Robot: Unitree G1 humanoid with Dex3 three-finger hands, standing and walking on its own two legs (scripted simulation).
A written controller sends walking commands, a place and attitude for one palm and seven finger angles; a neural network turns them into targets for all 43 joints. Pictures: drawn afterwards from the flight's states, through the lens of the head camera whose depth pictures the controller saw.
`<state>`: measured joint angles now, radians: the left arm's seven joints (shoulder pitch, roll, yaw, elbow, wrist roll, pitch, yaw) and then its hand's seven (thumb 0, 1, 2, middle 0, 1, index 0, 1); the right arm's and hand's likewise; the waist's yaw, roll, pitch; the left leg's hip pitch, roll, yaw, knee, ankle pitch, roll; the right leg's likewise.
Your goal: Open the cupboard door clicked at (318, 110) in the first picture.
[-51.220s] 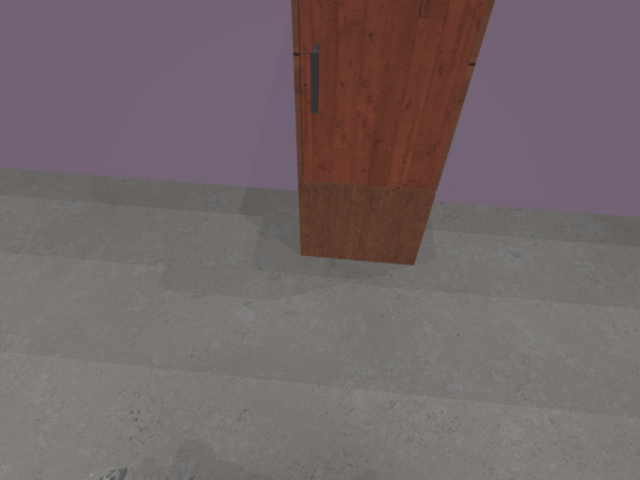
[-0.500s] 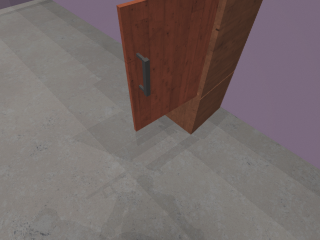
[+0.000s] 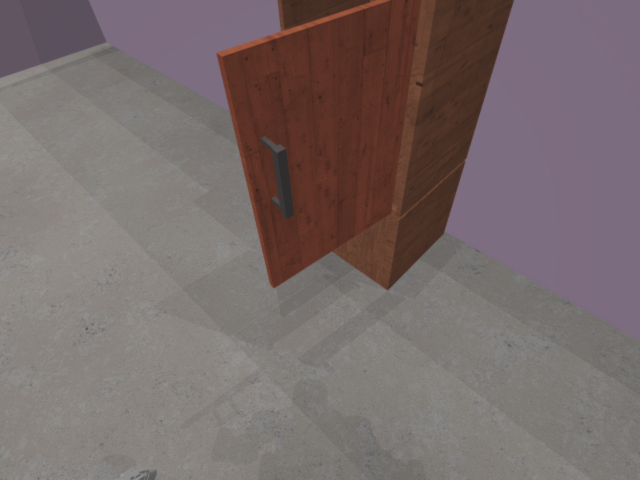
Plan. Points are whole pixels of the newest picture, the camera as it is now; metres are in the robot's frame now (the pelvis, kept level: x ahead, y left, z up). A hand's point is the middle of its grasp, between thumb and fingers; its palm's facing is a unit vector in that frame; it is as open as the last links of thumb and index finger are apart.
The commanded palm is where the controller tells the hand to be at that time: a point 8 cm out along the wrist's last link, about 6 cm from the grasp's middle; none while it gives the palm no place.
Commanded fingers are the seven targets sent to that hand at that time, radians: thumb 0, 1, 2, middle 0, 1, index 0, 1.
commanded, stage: let the arm hang, fingers relaxed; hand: left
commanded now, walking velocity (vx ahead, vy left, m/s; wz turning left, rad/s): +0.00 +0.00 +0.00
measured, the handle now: (277, 179) +0.63 +0.11 +0.00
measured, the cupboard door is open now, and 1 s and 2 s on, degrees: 82 82 82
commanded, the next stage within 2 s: look to check the result in 0.14 s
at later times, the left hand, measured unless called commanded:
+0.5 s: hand out of the picture +0.10 +0.23 -0.15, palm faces -0.01 -0.93 -0.36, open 7.4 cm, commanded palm none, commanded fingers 0.00 0.90 0.90 -0.20 -0.30 -0.20 -0.30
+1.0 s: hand out of the picture +0.13 +0.23 -0.15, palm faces -0.02 -0.94 -0.34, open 7.4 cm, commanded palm none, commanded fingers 0.00 0.90 0.90 -0.20 -0.30 -0.20 -0.30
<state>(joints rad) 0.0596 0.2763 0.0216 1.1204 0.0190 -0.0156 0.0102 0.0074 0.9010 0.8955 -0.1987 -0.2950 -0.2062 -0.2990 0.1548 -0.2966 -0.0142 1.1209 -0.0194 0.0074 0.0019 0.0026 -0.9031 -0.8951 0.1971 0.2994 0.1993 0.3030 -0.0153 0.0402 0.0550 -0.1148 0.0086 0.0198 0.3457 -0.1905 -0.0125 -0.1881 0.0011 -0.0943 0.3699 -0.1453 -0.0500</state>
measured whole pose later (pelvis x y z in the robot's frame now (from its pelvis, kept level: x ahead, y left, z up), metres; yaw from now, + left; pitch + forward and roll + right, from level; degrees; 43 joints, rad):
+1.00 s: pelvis +0.03 -0.01 +0.00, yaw +0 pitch -1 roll +0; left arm 0.07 0.29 0.02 1.14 0.01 -0.02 0.01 0.01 0.90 0.90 -0.20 -0.30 -0.21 -0.30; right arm 0.13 -0.32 0.00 1.13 -0.01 0.01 -0.01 0.00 -0.90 -0.90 0.20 0.30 0.20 0.30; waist -0.01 0.03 0.06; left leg -0.05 0.04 0.02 0.28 -0.21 -0.03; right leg -0.13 0.03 -0.09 0.31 -0.16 -0.06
